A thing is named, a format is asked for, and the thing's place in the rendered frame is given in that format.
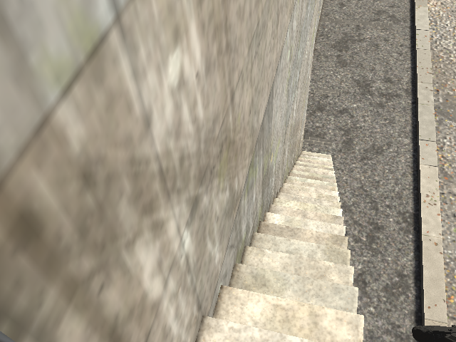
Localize stairs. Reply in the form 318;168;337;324
195;151;364;342

